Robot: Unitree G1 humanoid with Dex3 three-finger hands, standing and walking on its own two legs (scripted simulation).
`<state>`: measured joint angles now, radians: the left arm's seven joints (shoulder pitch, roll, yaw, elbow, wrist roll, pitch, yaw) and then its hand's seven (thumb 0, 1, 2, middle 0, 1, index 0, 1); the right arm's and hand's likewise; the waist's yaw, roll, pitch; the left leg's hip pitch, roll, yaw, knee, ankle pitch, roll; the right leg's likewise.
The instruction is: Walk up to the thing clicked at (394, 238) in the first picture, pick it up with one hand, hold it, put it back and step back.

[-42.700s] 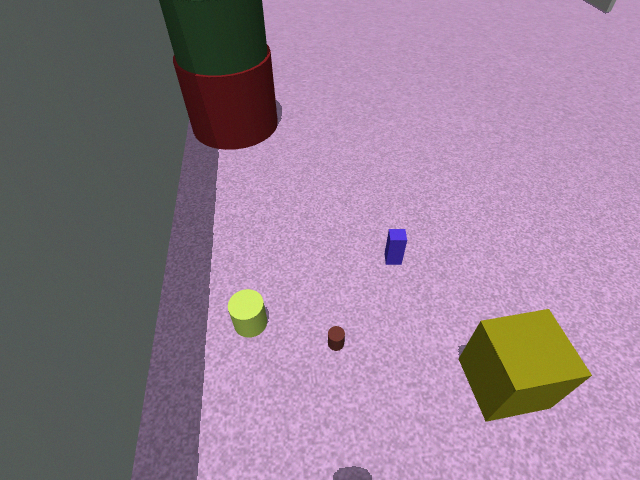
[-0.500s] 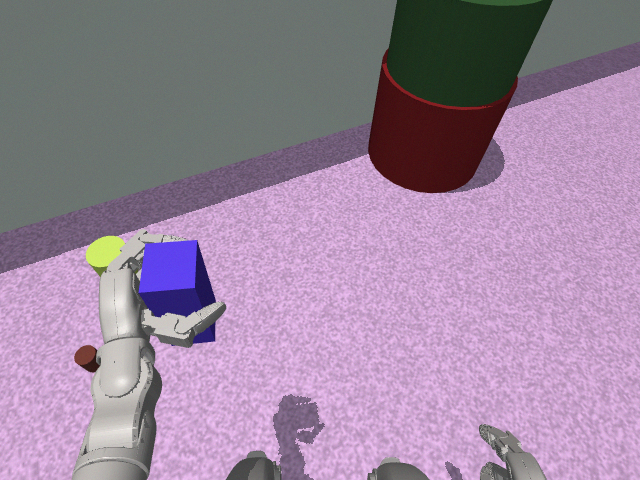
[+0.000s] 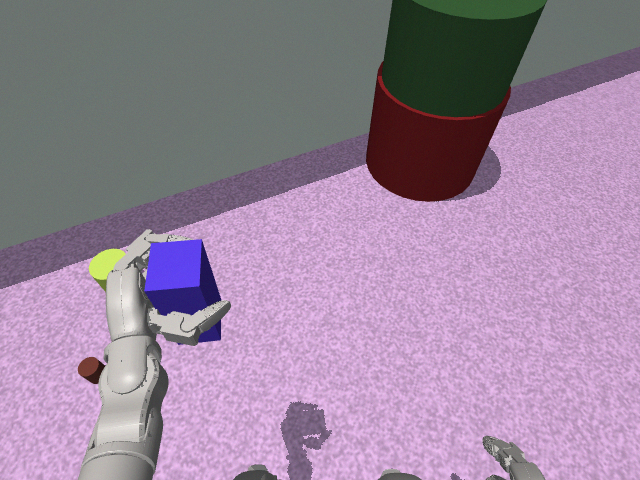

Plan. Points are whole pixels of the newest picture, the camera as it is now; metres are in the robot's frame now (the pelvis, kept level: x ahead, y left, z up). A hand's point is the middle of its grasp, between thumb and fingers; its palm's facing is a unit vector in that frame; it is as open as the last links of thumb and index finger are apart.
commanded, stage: hold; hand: left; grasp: from the side
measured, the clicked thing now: (189, 296) +0.34 +0.17 +0.02
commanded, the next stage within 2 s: crouch in 0.12 s
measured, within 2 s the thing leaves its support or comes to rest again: neither
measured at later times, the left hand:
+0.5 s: hand (184, 290) +0.35 +0.17 +0.03, palm faces +0.27 -0.96 +0.02, open 10.2 cm
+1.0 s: hand (200, 347) +0.36 +0.21 -0.20, palm faces +0.33 -0.94 +0.00, open 10.2 cm
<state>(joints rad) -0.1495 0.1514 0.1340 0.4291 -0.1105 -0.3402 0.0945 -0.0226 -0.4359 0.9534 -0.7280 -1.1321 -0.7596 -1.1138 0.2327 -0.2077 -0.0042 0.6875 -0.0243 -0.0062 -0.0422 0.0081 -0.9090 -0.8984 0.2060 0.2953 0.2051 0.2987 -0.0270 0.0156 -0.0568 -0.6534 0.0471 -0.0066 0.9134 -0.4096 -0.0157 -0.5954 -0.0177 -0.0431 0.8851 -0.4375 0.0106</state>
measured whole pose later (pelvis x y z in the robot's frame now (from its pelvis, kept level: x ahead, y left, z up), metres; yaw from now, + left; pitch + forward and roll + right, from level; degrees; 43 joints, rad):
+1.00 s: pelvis -0.04 +0.00 -0.18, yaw -2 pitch +30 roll -4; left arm -0.45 0.23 0.36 0.93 -0.10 -0.79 0.08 -0.02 -0.45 0.97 -0.74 -1.13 -0.77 -1.11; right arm 0.12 -0.24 -0.01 0.71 -0.10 -0.01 0.08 0.01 -0.90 -0.90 0.20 0.29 0.20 0.30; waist -0.07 0.00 -0.20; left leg -1.61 0.06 -0.05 1.71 -0.63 -0.01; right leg -1.54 -0.01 -0.05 1.68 -0.67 0.01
